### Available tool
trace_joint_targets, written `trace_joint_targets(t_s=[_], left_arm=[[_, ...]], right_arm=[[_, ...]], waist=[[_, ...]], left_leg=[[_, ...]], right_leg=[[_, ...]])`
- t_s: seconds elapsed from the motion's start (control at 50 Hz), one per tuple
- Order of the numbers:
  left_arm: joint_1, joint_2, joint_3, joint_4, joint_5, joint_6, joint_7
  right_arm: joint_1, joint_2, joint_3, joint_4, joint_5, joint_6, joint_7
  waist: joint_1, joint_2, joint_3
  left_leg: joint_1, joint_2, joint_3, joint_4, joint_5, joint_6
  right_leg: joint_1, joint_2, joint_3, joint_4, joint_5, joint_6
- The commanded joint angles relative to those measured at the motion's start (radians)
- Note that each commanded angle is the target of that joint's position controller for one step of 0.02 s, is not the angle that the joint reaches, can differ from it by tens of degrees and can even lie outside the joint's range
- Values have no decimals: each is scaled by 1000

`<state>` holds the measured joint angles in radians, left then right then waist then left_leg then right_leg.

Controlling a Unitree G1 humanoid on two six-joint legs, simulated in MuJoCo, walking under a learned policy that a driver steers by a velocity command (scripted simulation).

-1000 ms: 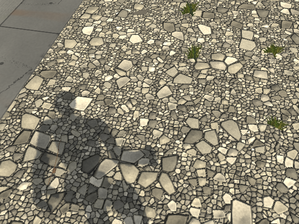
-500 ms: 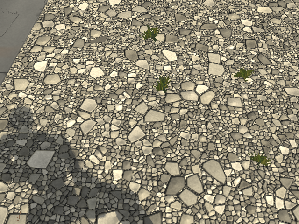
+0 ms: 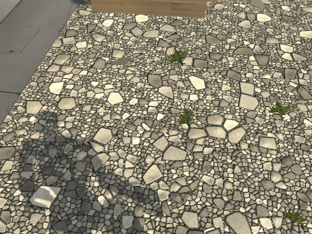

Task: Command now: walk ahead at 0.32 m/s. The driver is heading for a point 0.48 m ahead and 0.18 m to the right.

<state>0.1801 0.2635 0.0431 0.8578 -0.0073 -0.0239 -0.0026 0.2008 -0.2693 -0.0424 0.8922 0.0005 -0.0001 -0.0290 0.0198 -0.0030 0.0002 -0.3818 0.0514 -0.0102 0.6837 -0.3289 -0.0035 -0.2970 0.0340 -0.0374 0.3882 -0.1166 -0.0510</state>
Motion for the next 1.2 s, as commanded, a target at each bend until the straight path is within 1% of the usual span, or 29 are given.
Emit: trace_joint_targets(t_s=[0.02,0.06,0.1,0.12,0.14,0.18,0.24,0.34,0.44,0.48,0.52,0.54,0.56,0.58,0.6,0.62,0.64,0.66,0.76,0.82,0.88,0.98,1.0,1.02,1.04,1.06,1.1,1.12,1.2], left_arm=[[-69,173,45,-58,-22,-8,13],[-78,131,33,-57,-25,-1,12],[-121,10,2,-105,-15,-18,2],[-146,87,22,-112,-23,-33,5],[-103,128,38,-95,-35,-39,2],[-63,130,48,-64,-25,-39,1],[-81,87,49,-63,-14,-29,-9],[-186,34,32,-120,-13,-13,-30],[-275,28,20,-182,-17,-11,-61],[-256,49,29,-196,-14,-10,-69],[-71,108,65,-161,-17,-6,-68],[98,169,100,-115,-21,0,-54],[231,266,131,-87,-23,12,-26],[200,315,124,-106,-25,1,-26],[204,220,95,-104,-11,-9,-27],[166,176,82,-98,-6,-22,-25],[90,154,74,-113,-9,-32,-26],[28,121,63,-129,-3,-37,-26],[-3,140,59,-130,10,-46,-2],[34,145,59,-110,3,-30,13],[81,144,53,-79,1,-19,20],[53,117,39,-50,2,-9,23],[86,100,33,-53,14,-11,22],[225,63,21,-33,23,-17,20],[269,67,14,-4,6,-8,19],[202,129,28,-13,-7,12,19],[113,124,37,-22,-6,62,34],[105,117,39,-20,-2,80,39],[170,62,31,45,9,77,42]], right_arm=[[78,-84,-28,-7,-2,-32,8],[150,-81,-33,32,-4,-41,8],[252,-214,-64,50,2,-46,-4],[235,-226,-71,45,-22,-61,-2],[167,-171,-58,24,-19,-81,-5],[103,-126,-47,6,2,-97,-5],[130,-96,-37,20,-15,-106,-7],[164,-123,-42,37,-14,-99,-12],[211,-152,-55,59,6,-81,-2],[196,-175,-64,56,15,-71,0],[174,-201,-73,48,20,-57,-5],[172,-196,-68,40,18,-58,-8],[183,-140,-51,0,-7,-71,-3],[215,-34,-10,-48,-9,-110,11],[89,-126,-37,-69,30,-144,22],[29,-140,-40,-92,50,-160,24],[22,-131,-41,-87,31,-166,14],[28,-136,-52,-77,7,-158,6],[44,-88,-49,-97,-18,-105,4],[-54,-49,-28,-124,-20,-108,16],[-127,-68,-25,-146,-8,-112,36],[-46,-131,-45,-122,-31,-121,42],[-13,-173,-52,-120,-44,-125,36],[6,-204,-52,-125,-56,-118,31],[41,-104,-30,-108,-41,-99,34],[39,-61,-13,-101,-16,-86,42],[-70,-72,-7,-111,-10,-63,45],[-129,-89,-11,-119,-17,-54,42],[-173,-96,-18,-103,-20,-31,26]], waist=[[-60,-104,-35],[-100,-61,-23],[-120,260,14],[-134,236,81],[-89,184,97],[-59,154,70],[-67,115,45],[-102,114,93],[-120,95,145],[-84,110,119],[34,127,-8],[116,98,-105],[141,-74,-209],[60,-244,-359],[115,-138,-318],[99,-118,-191],[48,-20,-111],[9,-5,-63],[-57,-30,-11],[-13,-56,-32],[25,-70,-50],[-45,-60,-65],[-41,4,-121],[12,165,-249],[-20,248,-352],[-37,169,-300],[-17,89,-144],[1,112,-94],[31,156,-88]], left_leg=[[163,-11,39,-123,72,44],[298,-18,32,-253,39,77],[463,294,-425,-518,-320,207],[374,367,-545,-569,-397,264],[387,328,-477,-562,-346,228],[438,270,-302,-559,-150,147],[408,226,-110,-562,102,122],[340,201,74,-576,238,120],[428,248,145,-533,347,118],[460,257,181,-436,656,105],[444,241,222,-171,1043,80],[320,203,240,49,1003,46],[-37,131,241,403,536,-9],[-307,-75,58,696,-233,-46],[-404,-23,-88,749,-190,-19],[-439,21,-71,713,-112,11],[-388,61,-71,619,-39,19],[-322,88,-70,540,8,19],[-184,65,-16,314,111,-56],[-103,16,11,44,357,-46],[-55,-13,-7,-91,494,-30],[62,-26,-24,-257,479,45],[208,50,-89,-253,837,78],[477,220,-249,-173,1135,211],[548,325,-392,-203,1058,320],[475,310,-436,-262,761,308],[275,257,-392,-359,310,240],[172,227,-358,-405,152,212],[25,118,-187,-440,12,157]], right_leg=[[-68,-264,274,-235,-419,-137],[-151,-196,226,-142,-447,-91],[-484,24,-6,337,-370,18],[-553,-10,105,492,-367,1],[-588,-36,173,552,-277,-8],[-597,-58,188,561,-155,2],[-529,-63,149,572,2,44],[-438,-91,57,390,135,66],[-402,-95,-13,258,55,6],[-312,-57,-62,235,-34,-35],[-47,27,-115,213,-67,-88],[221,53,-88,172,-16,-128],[571,-149,258,140,-109,-223],[738,-384,842,-66,-299,-394],[703,-362,788,-127,-287,-336],[579,-324,628,-117,-199,-291],[415,-273,514,-124,-97,-257],[295,-232,427,-142,-13,-232],[37,-177,203,-142,595,-227],[21,-114,122,-116,580,-164],[83,-145,162,-101,460,-144],[197,-157,232,102,426,-94],[157,-87,204,220,340,-51],[0,-8,188,413,-39,3],[-84,27,164,575,-522,54],[-133,1,178,625,-606,71],[-165,-49,153,635,-517,101],[-126,-71,144,574,-463,107],[102,-48,58,274,-232,89]])
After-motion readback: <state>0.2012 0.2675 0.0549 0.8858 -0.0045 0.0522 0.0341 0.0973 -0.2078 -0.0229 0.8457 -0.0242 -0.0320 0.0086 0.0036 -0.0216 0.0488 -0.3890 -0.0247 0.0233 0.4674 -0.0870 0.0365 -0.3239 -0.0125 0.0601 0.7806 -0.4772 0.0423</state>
